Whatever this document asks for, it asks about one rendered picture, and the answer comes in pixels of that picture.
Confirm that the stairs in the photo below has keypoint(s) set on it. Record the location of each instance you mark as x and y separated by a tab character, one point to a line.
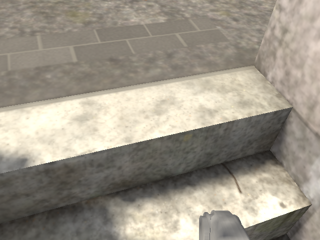
157	189

